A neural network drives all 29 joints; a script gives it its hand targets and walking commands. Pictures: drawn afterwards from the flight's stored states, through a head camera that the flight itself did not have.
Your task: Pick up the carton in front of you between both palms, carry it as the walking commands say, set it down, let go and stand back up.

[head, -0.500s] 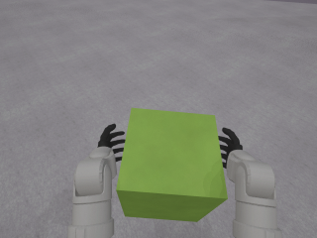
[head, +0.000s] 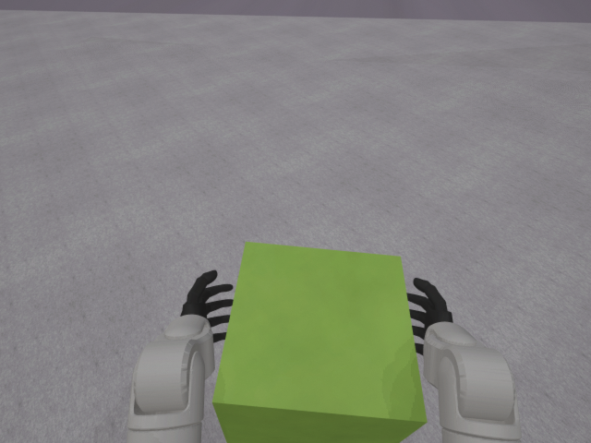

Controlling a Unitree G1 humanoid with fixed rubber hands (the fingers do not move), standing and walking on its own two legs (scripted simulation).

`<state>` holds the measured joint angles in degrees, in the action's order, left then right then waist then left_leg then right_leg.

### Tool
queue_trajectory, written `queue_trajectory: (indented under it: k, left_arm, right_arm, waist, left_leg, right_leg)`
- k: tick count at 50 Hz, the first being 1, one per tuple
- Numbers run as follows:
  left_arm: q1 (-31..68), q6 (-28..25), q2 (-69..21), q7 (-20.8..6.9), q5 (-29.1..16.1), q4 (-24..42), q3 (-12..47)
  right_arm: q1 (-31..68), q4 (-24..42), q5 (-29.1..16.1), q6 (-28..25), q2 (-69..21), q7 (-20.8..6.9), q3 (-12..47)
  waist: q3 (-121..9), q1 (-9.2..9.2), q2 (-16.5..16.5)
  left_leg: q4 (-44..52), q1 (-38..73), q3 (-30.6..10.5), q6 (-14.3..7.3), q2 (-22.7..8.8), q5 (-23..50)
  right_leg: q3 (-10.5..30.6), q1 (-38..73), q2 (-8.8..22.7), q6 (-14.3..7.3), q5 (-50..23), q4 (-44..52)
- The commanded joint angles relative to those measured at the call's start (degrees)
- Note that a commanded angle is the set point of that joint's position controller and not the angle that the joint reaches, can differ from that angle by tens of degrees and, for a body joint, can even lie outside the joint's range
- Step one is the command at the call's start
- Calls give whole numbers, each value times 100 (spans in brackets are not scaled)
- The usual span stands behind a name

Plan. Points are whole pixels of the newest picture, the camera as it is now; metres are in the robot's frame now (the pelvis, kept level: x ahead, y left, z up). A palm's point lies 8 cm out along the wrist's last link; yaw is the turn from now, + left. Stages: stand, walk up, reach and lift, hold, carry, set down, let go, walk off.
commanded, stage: carry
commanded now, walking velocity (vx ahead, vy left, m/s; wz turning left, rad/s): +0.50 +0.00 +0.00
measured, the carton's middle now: (311, 358) +0.27 +0.01 -0.01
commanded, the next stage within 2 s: none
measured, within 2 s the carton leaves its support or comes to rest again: neither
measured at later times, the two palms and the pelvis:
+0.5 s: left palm (223, 172) +0.59 +0.17 +0.09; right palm (380, 177) +0.57 -0.12 +0.10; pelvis +0.31 +0.04 +0.00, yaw -2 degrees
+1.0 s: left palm (256, 105) +0.90 +0.15 +0.09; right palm (372, 107) +0.90 -0.15 +0.08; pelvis +0.63 +0.00 +0.00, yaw +0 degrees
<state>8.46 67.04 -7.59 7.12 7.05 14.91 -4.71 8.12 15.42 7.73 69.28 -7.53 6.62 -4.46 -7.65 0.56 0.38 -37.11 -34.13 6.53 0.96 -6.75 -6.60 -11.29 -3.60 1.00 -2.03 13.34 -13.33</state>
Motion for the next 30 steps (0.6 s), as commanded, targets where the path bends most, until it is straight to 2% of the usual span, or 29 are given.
queue_trajectory:
  k: [1,4,5,6,7,8,9,10,11,12,13,14,15,18,21,24,27,29,30]
  left_arm:
    - [2491,136,-5360,-1776,-2458,393,3849]
    - [2483,267,-5139,-1725,-2386,339,3795]
    - [2530,307,-5076,-1713,-2380,312,3791]
    - [2605,347,-5023,-1702,-2379,295,3795]
    - [2623,385,-4953,-1690,-2378,290,3803]
    - [2782,439,-4875,-1689,-2402,369,3822]
    - [3029,492,-4992,-1696,-2468,465,3891]
    - [3081,493,-5118,-1714,-2502,338,3925]
    - [3148,453,-5290,-1737,-2537,314,3924]
    - [3170,396,-5469,-1750,-2558,320,3945]
    - [3177,341,-5582,-1751,-2553,339,3960]
    - [3176,300,-5703,-1742,-2545,367,3986]
    - [3153,266,-5816,-1729,-2553,394,4001]
    - [2978,192,-5828,-1644,-2468,514,3994]
    - [2770,219,-5681,-1581,-2374,530,3966]
    - [2553,299,-5511,-1596,-2319,354,3937]
    - [2558,360,-5447,-1674,-2359,183,3904]
    - [2594,373,-5457,-1728,-2390,76,3872]
    - [2554,364,-5494,-1752,-2393,-11,3854]
  right_arm:
    - [2962,649,-2560,-107,-5439,-1552,4053]
    - [2993,630,-2563,54,-5158,-1566,3947]
    - [3013,592,-2563,98,-5087,-1573,3902]
    - [2981,510,-2549,132,-5037,-1580,3848]
    - [2924,430,-2537,157,-4979,-1590,3782]
    - [2891,325,-2480,155,-4917,-1598,3709]
    - [2954,158,-2438,117,-4987,-1611,3655]
    - [2926,177,-2491,114,-5134,-1620,3650]
    - [3022,235,-2537,93,-5347,-1632,3668]
    - [3147,308,-2580,59,-5533,-1649,3721]
    - [3293,420,-2627,20,-5688,-1664,3790]
    - [3404,509,-2666,-14,-5781,-1674,3831]
    - [3446,587,-2713,-31,-5820,-1677,3859]
    - [3381,773,-2790,-33,-5736,-1704,3918]
    - [3215,789,-2765,18,-5526,-1711,3900]
    - [2915,567,-2630,80,-5325,-1706,3816]
    - [2783,322,-2488,113,-5292,-1701,3753]
    - [2830,220,-2449,114,-5324,-1705,3758]
    - [2878,186,-2455,109,-5354,-1707,3770]
  waist:
    - [-560,57,-774]
    - [-375,68,-873]
    - [-419,37,-853]
    - [-623,-50,-661]
    - [-1040,-134,-387]
    - [-1456,-227,518]
    - [-1755,-220,1932]
    - [-1685,-204,1681]
    - [-1627,-213,1269]
    - [-1613,-193,579]
    - [-1505,-159,253]
    - [-1520,-132,323]
    - [-1487,-130,459]
    - [-1308,-134,638]
    - [-1048,-139,658]
    - [-792,-156,774]
    - [-481,-175,878]
    - [-436,-155,874]
    - [-591,-68,730]
  left_leg:
    - [455,-37,288,-43,161,336]
    - [899,346,445,-164,242,258]
    - [1069,753,588,-218,355,160]
    - [1318,1553,862,-253,595,23]
    - [1227,2863,751,-311,555,-225]
    - [1684,4011,-1207,-674,-630,-995]
    - [2218,5123,-3389,-1376,-1692,-853]
    - [2300,5029,-3414,-1478,-1771,-241]
    - [2186,4746,-2890,-1399,-1631,290]
    - [2167,4425,-2485,-1220,-1564,343]
    - [2314,3980,-2072,-1032,-1452,333]
    - [2478,3704,-1705,-913,-1349,69]
    - [2608,3540,-1450,-883,-1269,-138]
    - [2915,3502,-949,-941,-1124,-419]
    - [2866,3671,-521,-901,-919,236]
    - [2714,3827,-180,-790,-776,899]
    - [2523,3887,-17,-653,-743,1258]
    - [2064,3818,136,-530,-714,1645]
    - [1400,3579,424,-418,-559,1972]
  right_leg:
    - [639,678,1304,-476,-1434,368]
    - [519,787,1295,-368,-1894,-19]
    - [407,705,1268,-304,-2268,-374]
    - [106,473,1089,-180,-2667,-1132]
    - [-99,-205,904,5,-2563,-2130]
    - [-161,-1433,538,311,-1295,-3643]
    - [133,-3129,-160,459,1068,-5035]
    - [821,-3653,55,294,1503,-5787]
    - [1003,-3752,263,145,1415,-5988]
    - [1095,-3715,478,78,1094,-5795]
    - [1137,-3495,632,61,757,-5394]
    - [1094,-3265,679,76,508,-5055]
    - [972,-3127,633,101,374,-4759]
    - [706,-3143,591,244,14,-3784]
    - [435,-3183,514,317,-503,-2747]
    - [167,-3057,372,271,-865,-2073]
    - [18,-2827,285,183,-1022,-1593]
    - [-169,-2255,170,101,-933,-1278]
    - [-431,-1488,-27,78,-880,-1004]
